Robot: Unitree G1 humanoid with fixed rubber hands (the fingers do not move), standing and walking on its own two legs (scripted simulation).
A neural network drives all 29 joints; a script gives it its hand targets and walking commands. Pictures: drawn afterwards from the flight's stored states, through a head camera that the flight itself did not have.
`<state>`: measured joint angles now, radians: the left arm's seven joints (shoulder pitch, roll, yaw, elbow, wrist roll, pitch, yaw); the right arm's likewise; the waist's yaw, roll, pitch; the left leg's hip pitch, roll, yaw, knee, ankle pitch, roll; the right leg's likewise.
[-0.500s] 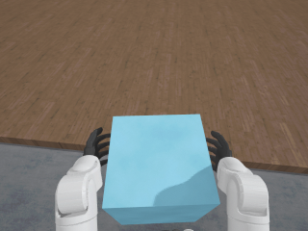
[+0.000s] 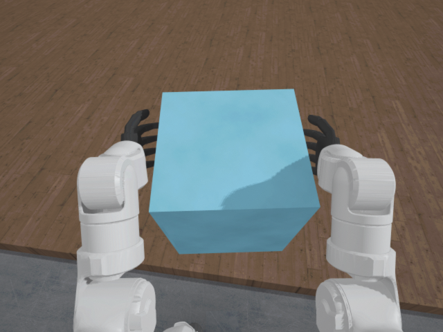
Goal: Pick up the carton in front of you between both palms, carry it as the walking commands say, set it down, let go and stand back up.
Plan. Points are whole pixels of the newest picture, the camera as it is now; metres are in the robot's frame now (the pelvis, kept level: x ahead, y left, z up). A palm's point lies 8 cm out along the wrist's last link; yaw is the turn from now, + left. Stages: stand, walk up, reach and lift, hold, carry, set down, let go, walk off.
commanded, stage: carry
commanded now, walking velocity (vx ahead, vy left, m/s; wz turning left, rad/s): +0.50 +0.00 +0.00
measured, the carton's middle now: (229, 181) +0.36 +0.00 +0.09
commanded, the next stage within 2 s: none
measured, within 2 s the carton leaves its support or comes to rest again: neither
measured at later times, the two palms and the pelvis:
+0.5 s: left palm (162, 66) +0.68 +0.16 +0.13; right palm (283, 70) +0.68 -0.14 +0.12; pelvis +0.28 +0.00 +0.01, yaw +1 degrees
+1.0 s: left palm (175, 11) +0.88 +0.15 +0.19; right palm (282, 22) +0.83 -0.14 +0.18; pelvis +0.48 +0.06 +0.09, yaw -3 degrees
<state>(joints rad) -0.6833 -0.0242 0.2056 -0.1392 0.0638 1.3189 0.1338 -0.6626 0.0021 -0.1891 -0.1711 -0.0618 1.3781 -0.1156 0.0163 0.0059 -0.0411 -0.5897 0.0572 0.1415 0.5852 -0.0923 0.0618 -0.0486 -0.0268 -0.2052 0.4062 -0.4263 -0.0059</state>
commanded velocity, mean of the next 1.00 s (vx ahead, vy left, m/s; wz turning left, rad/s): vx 0.02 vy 0.00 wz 0.00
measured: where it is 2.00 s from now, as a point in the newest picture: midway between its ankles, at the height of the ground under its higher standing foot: (218, 250)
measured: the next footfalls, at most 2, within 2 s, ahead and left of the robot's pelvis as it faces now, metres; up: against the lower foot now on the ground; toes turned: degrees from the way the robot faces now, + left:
left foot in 0.04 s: +0.20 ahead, +0.09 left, +0.00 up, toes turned +8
right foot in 0.38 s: +0.30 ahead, -0.09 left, +0.00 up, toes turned -3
